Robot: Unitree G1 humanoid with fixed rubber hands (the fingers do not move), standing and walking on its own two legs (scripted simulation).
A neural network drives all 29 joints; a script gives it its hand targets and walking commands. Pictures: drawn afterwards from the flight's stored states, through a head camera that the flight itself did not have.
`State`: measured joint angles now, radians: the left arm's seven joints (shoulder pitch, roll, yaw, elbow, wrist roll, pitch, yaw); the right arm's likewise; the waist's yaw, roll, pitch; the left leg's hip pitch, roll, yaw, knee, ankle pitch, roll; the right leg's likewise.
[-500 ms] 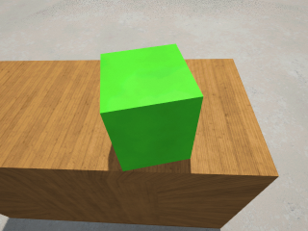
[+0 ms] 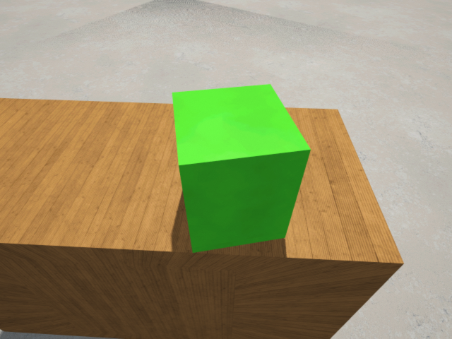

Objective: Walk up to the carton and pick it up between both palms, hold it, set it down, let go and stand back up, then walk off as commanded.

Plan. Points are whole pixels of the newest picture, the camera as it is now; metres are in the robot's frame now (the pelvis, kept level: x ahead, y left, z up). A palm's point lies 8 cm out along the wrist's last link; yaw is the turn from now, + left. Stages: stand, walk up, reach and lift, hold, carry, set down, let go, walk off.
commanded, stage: walk up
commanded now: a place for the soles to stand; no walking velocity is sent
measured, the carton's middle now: (231, 168) +0.45 +0.02 +0.08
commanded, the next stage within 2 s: reach and lift in 1.06 s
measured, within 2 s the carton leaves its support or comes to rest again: neither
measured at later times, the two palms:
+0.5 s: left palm out of the picture +0.03 +0.31 -0.11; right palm out of the picture +0.06 -0.30 -0.11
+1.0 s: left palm out of the picture +0.03 +0.31 -0.11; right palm out of the picture +0.07 -0.29 -0.11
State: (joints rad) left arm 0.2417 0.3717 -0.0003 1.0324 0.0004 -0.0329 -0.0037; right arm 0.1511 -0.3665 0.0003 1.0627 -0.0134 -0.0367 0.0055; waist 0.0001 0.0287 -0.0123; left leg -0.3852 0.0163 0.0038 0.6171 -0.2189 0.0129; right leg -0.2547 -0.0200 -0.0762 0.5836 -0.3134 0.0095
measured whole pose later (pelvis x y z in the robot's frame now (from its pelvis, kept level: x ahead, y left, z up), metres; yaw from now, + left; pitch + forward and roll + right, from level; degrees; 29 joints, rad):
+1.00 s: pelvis -0.01 +0.01 +0.00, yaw +0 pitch +0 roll -2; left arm 0.24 0.37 0.00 1.02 0.00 -0.04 0.00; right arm 0.15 -0.36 0.00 1.03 -0.02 0.03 0.02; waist 0.00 0.04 0.01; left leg -0.38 0.01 0.00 0.55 -0.17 0.02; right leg -0.25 -0.03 -0.08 0.53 -0.27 0.01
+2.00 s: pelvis +0.01 -0.01 +0.01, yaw -1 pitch +1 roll -1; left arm 0.25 0.32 0.02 0.15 0.00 0.31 0.04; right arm 0.26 -0.19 -0.05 0.45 0.05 -0.08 0.08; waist 0.00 -0.05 0.05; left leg -0.32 0.03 0.00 0.44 -0.14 0.00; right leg -0.20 0.00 -0.07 0.41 -0.23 0.00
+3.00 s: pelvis +0.01 -0.02 +0.02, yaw -1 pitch +1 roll -1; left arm 0.32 0.24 0.02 -0.30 -0.17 0.29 0.14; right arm 0.41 -0.20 0.01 -0.22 0.27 0.07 -0.01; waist 0.00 -0.03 0.01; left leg -0.29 0.02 0.00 0.37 -0.10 -0.01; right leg -0.19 0.00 -0.07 0.38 -0.21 -0.01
